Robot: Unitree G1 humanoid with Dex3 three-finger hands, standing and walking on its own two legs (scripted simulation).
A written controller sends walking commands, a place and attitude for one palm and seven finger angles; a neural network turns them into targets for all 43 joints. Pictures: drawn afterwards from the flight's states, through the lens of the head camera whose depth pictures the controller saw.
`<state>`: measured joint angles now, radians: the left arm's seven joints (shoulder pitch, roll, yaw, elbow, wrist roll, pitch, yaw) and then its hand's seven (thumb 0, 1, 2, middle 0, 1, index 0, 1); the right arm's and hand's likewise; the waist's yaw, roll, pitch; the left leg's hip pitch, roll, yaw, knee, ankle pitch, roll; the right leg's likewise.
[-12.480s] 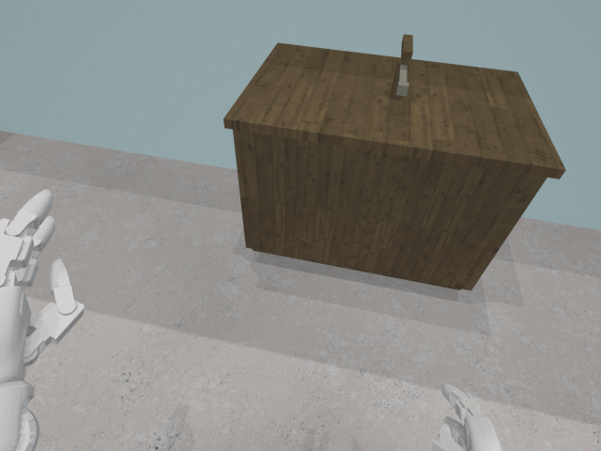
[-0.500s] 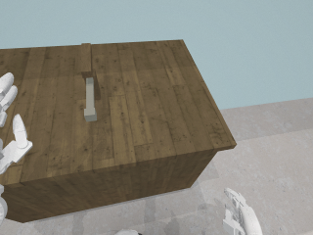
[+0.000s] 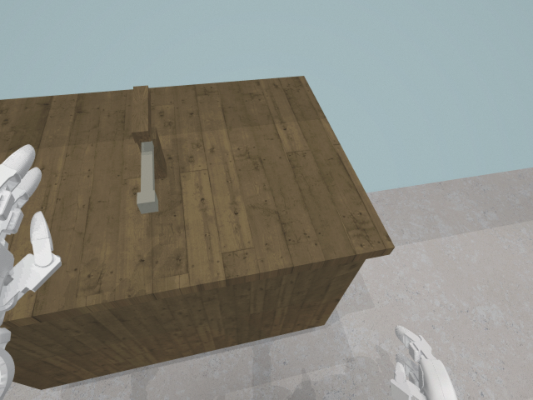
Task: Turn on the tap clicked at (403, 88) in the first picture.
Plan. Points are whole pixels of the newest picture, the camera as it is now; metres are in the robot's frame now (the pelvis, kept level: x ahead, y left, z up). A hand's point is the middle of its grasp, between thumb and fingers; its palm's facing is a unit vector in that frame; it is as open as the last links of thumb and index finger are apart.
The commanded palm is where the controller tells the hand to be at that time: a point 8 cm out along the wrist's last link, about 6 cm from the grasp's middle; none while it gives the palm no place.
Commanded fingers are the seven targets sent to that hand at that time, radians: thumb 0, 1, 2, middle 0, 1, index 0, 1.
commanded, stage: look again from close up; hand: left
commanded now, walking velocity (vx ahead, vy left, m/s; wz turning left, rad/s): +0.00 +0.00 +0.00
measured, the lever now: (147, 202) +0.39 +0.24 +0.03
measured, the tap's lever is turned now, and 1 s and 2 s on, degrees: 0 0 0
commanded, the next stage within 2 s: shuffle to correct the standing spot in 0.02 s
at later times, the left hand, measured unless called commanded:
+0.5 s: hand (114, 237) +0.25 +0.20 +0.17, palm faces +0.30 -0.90 -0.33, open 7.4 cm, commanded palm +0.19 +0.24 +0.18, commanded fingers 0.00 0.90 0.90 -0.20 -0.30 -0.20 -0.30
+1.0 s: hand (164, 225) +0.27 +0.16 +0.16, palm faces +0.24 -0.89 -0.38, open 7.4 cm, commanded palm +0.22 +0.20 +0.18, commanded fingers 0.00 0.90 0.90 -0.20 -0.30 -0.20 -0.30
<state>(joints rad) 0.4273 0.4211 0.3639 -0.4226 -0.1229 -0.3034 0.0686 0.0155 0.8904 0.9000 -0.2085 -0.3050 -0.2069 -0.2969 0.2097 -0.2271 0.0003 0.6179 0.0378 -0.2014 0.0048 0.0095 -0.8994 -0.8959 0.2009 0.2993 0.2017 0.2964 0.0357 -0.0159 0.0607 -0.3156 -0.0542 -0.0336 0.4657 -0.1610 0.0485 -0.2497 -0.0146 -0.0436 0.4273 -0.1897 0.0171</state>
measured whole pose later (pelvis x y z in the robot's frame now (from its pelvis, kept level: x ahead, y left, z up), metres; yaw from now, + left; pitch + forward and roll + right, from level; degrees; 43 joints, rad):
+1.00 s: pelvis +0.04 -0.06 +0.00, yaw -4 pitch +0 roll -1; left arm 0.48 0.38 0.36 -0.51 -0.12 -0.13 0.07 0.02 0.89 0.90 -0.21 -0.30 -0.21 -0.30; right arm 0.19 -0.22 0.00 0.57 0.04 -0.08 -0.04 0.01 -0.90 -0.90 0.20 0.30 0.20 0.30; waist -0.01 0.02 0.04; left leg -0.26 0.07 -0.02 0.53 -0.28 -0.04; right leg -0.19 0.11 -0.02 0.45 -0.26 -0.08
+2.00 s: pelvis +0.02 +0.02 +0.00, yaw -4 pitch -1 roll -2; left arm 0.39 0.37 0.36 -0.44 -0.02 -0.25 0.09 0.02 0.89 0.90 -0.21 -0.30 -0.21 -0.30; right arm 0.21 -0.18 0.03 0.59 0.00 -0.16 -0.01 0.01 -0.90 -0.90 0.20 0.30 0.20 0.30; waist 0.03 -0.04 0.06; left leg -0.24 -0.04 0.05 0.45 -0.20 0.08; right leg -0.18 0.00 0.02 0.36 -0.17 0.04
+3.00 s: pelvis +0.03 -0.06 +0.00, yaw -4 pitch +1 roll -1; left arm 0.45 0.38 0.36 -0.52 -0.09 -0.16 0.08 0.02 0.89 0.90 -0.21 -0.31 -0.21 -0.30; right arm 0.22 -0.22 -0.02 0.56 0.01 -0.08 -0.04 0.01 -0.90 -0.90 0.20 0.30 0.20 0.30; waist 0.01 0.00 0.04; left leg -0.31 0.08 0.00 0.55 -0.27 -0.02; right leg -0.25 0.11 -0.02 0.46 -0.24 -0.08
